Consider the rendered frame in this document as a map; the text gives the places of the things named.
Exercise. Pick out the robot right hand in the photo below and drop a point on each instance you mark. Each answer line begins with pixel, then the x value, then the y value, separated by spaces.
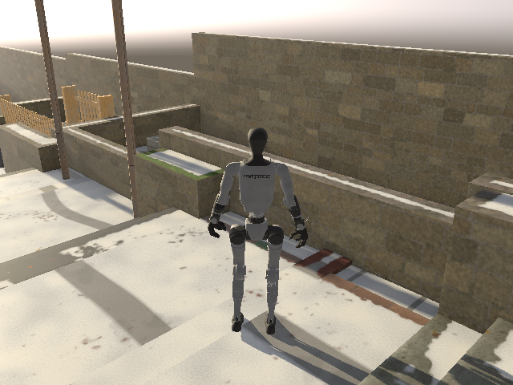
pixel 302 235

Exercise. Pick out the robot right upper arm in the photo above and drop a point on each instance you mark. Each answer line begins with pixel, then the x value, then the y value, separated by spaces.
pixel 286 184

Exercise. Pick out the robot right forearm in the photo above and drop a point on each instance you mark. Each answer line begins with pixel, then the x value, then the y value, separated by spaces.
pixel 297 216

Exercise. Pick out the robot left upper arm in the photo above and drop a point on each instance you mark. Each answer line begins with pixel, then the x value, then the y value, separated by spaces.
pixel 231 170

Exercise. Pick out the robot left hand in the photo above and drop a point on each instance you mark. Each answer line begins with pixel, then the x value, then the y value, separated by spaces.
pixel 219 226

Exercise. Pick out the robot head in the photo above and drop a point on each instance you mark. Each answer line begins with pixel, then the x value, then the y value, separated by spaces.
pixel 257 139

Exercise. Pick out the robot left forearm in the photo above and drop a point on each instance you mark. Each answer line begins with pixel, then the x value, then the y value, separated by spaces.
pixel 216 211

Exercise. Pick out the right robot foot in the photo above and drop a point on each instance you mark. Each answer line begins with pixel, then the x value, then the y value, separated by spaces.
pixel 270 327

